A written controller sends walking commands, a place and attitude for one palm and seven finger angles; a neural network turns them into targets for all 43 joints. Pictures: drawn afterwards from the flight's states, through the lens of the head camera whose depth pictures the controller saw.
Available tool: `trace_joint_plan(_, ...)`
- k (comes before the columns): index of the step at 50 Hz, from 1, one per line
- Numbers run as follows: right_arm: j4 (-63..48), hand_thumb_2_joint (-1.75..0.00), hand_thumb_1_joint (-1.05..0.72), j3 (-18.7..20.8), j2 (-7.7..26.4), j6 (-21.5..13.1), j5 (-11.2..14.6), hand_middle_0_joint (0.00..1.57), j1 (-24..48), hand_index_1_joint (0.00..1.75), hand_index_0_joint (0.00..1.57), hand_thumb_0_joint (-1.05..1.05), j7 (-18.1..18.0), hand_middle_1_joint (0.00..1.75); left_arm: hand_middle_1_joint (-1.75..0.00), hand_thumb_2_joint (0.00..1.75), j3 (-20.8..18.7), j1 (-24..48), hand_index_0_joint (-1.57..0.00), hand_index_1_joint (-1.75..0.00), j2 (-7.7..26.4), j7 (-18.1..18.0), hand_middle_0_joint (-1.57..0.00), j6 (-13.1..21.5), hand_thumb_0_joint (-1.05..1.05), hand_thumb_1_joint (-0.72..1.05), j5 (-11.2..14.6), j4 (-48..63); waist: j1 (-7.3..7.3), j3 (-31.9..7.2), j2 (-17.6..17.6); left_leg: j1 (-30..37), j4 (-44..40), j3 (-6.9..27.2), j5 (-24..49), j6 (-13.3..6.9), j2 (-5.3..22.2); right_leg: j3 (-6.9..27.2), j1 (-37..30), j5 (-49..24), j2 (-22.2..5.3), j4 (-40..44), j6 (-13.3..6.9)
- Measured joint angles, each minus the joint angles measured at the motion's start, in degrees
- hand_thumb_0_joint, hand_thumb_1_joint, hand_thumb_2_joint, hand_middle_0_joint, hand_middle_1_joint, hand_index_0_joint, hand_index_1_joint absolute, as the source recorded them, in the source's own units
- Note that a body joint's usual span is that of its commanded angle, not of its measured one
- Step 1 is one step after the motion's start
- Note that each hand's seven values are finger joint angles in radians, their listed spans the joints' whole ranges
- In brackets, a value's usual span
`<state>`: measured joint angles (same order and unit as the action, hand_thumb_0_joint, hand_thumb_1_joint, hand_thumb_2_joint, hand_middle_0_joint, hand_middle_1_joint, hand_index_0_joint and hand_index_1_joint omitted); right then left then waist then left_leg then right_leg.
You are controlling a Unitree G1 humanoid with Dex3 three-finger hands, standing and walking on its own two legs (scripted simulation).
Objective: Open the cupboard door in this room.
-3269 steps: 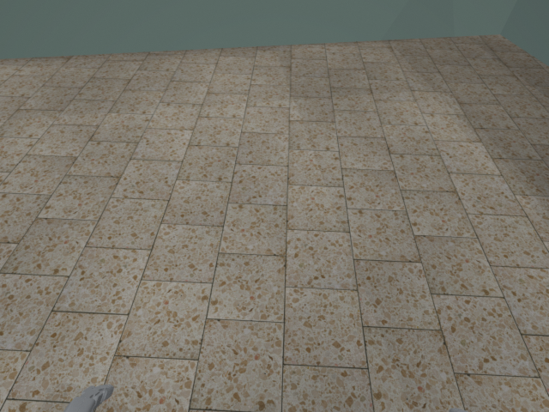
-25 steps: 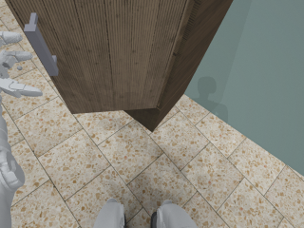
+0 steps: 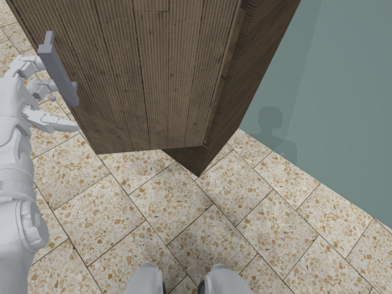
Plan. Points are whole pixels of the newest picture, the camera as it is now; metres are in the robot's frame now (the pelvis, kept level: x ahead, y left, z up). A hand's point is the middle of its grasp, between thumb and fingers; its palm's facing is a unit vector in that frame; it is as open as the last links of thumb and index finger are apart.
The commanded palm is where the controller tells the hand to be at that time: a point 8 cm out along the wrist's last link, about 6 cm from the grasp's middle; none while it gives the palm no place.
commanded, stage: slide the fingers in behind the handle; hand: left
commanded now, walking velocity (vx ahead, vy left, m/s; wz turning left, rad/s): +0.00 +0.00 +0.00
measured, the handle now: (62, 71) +0.55 +0.25 +0.07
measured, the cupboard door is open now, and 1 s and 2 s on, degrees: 46 46 46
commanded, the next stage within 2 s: close the thumb around the handle in 1.06 s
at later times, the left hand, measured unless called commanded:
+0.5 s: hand (68, 94) +0.49 +0.23 +0.07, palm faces +0.10 -0.99 -0.01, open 14.0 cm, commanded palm +0.46 +0.26 +0.07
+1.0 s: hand (72, 95) +0.48 +0.22 +0.07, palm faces +0.11 -0.99 +0.00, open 14.1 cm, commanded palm +0.46 +0.25 +0.07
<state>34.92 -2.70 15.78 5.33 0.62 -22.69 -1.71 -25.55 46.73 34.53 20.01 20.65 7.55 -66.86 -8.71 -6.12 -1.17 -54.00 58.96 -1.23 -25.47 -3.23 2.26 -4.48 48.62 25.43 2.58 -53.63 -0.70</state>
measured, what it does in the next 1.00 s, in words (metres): stands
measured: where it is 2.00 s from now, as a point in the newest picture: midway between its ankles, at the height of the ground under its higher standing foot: outside the picture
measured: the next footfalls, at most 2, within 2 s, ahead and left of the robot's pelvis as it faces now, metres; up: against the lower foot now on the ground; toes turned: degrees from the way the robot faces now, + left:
none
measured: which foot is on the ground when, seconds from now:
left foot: down 0.00-1.00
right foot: down 0.00-1.00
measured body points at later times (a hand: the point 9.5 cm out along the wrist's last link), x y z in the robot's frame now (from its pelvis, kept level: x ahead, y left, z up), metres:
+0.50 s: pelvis +0.00 -0.01 +0.00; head +0.12 +0.02 +0.43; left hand +0.48 +0.28 +0.07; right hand +0.02 -0.28 -0.11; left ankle +0.02 +0.08 -0.67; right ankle +0.00 -0.12 -0.67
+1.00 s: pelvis +0.00 -0.01 +0.00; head +0.12 +0.02 +0.43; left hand +0.47 +0.27 +0.08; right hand +0.02 -0.28 -0.11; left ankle +0.02 +0.08 -0.67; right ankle +0.00 -0.12 -0.67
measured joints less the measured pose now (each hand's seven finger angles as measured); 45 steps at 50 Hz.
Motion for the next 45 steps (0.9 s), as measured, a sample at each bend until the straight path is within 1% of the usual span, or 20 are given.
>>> trace_joint_plan(2,-0.26,-0.90,-0.90,0.05,-0.06,-0.32,-0.17,0.20,0.28,0.30,0.21,0.01,0.03,0.30,-1.20,0.30,-0.43,-0.24,-0.30,-1.20,-0.49,-1.18,-0.30,0.48,-0.02,-0.50,-0.38,0.63,-0.01,0.09,0.03,-0.12,0.03,-0.10,0.05,0.06,0.03,0.10,0.24,0.01,0.01,-0.19,-0.06)
trace_joint_plan(4,-0.20,-0.90,-0.90,0.11,-0.14,-0.70,-0.35,0.20,0.53,0.30,0.21,0.01,0.13,0.30,-1.20,0.30,-1.01,-0.41,-0.30,-1.20,-0.92,-2.02,-0.29,1.93,-0.02,-0.50,-0.49,1.36,0.02,0.00,0.15,-0.35,0.21,-0.21,0.00,0.15,0.11,0.21,0.61,0.10,0.06,-0.54,-0.14)
trace_joint_plan(6,0.03,-0.90,-0.90,0.14,-0.18,-0.90,-0.39,0.20,0.79,0.30,0.21,0.01,0.25,0.30,-1.20,0.30,-1.06,-0.06,-0.30,-1.20,-0.99,-2.50,-0.29,3.19,-0.02,-0.50,-0.39,1.31,0.00,-0.02,0.26,-0.58,0.54,-0.18,-0.15,0.25,0.16,0.18,0.87,0.29,0.10,-0.97,-0.23)
trace_joint_plan(8,0.27,-0.90,-0.90,0.15,-0.20,-0.90,-0.34,0.20,0.97,0.30,0.21,0.01,0.32,0.30,-1.20,0.30,-0.61,0.64,-0.30,-1.20,-0.93,-2.49,-0.30,3.58,-0.02,-0.50,-0.33,0.82,0.01,0.07,0.34,-0.73,0.85,-0.03,-0.28,0.35,0.17,0.04,1.00,0.50,0.12,-1.32,-0.34)
trace_joint_plan(13,0.40,-0.90,-0.90,0.24,0.03,-0.65,-0.13,0.20,0.99,0.30,0.21,0.01,0.18,0.30,-1.20,0.30,1.33,1.68,-0.30,-1.20,-1.16,-2.11,-0.30,1.79,-0.02,-0.50,-0.42,-0.27,0.03,0.33,0.05,-0.90,0.89,0.32,-0.26,0.54,0.09,-0.30,1.07,0.65,0.08,-1.40,-0.53)
trace_joint_plan(15,0.45,-0.90,-0.90,0.37,0.07,-0.63,-0.18,0.20,0.89,0.30,0.21,0.01,0.20,0.30,-1.20,0.30,1.14,1.23,-0.30,-1.20,-1.94,-2.29,-0.30,1.48,-0.02,-0.50,-0.32,0.60,0.15,0.25,0.02,-0.86,0.68,0.19,-0.20,0.59,0.15,-0.16,1.13,0.58,0.14,-1.28,-0.57)
trace_joint_plan(19,0.57,-0.90,-0.90,0.54,-0.02,-0.74,-0.26,0.20,0.63,0.30,0.21,0.01,0.43,0.30,-1.20,0.30,-0.13,-0.05,-0.30,-1.20,-3.20,-3.40,-0.30,2.58,-0.02,-0.50,-0.01,2.08,0.11,-0.23,0.17,-0.47,0.42,-0.18,-0.34,0.72,0.38,0.24,1.05,0.66,0.34,-1.26,-0.68)
trace_joint_plan(23,0.32,-0.90,-0.90,0.52,-0.19,-0.58,-0.15,0.20,0.50,0.30,0.21,0.01,0.61,0.30,-1.20,0.30,-0.69,-0.46,-0.30,-1.20,-2.77,-4.18,-0.30,2.65,-0.02,-0.50,-0.63,1.75,-0.22,-0.29,0.31,-0.04,0.48,-0.23,-0.59,0.87,0.54,0.32,0.72,0.91,0.51,-1.41,-0.84)
trace_joint_plan(26,0.17,-0.90,-0.90,0.77,-0.27,-0.45,-0.06,0.20,0.15,0.30,0.21,0.01,0.71,0.30,-1.20,0.30,0.36,-1.29,-0.30,-1.20,-2.88,-4.34,-0.30,2.36,-0.02,-0.50,-0.57,2.66,-0.01,-0.33,0.13,0.28,0.27,-0.12,-0.57,0.99,0.55,0.23,0.36,0.91,0.54,-1.17,-0.93)
trace_joint_plan(29,0.60,-0.90,-0.90,0.91,-0.32,-0.39,-0.02,0.20,0.08,0.30,0.21,0.01,0.84,0.30,-1.20,0.30,1.15,-1.76,-0.30,-1.20,-3.90,-4.11,-0.30,2.62,-0.02,-0.50,0.17,3.43,0.48,-0.37,0.02,0.72,0.01,-0.05,-0.51,1.03,0.51,0.18,-0.12,0.87,0.53,-0.88,-0.96)
trace_joint_plan(34,0.86,-0.90,-0.90,0.94,-0.50,-0.44,0.07,0.20,0.45,0.30,0.21,0.01,0.93,0.30,-1.20,0.30,1.40,-1.65,-0.30,-1.20,-4.63,-5.02,-0.28,2.50,-0.02,-0.50,0.81,3.15,0.52,-0.60,0.21,1.01,-0.13,0.01,-0.46,1.06,0.40,0.12,-0.39,0.91,0.44,-0.86,-0.99)
trace_joint_plan(42,0.77,-0.90,-0.90,1.01,-0.32,-0.79,-0.07,0.20,1.08,0.30,0.21,0.01,1.03,0.30,-1.20,0.30,2.27,-0.87,-0.28,-1.20,-4.80,-5.64,-0.27,3.18,-0.02,-0.50,-0.03,2.40,0.58,-0.45,0.10,0.59,0.28,0.11,-0.46,0.94,0.19,0.02,-0.05,1.01,0.24,-1.30,-0.89)
trace_joint_plan(45,0.87,-0.90,-0.90,1.04,-0.36,-0.79,-0.10,0.20,1.16,0.30,0.21,0.01,1.02,0.30,-1.20,0.30,2.25,-0.61,-0.28,-1.20,-5.06,-5.75,-0.28,3.11,-0.02,-0.50,0.05,2.44,0.69,-0.46,0.14,0.41,0.36,0.04,-0.42,0.88,0.12,0.08,0.17,1.00,0.16,-1.45,-0.82)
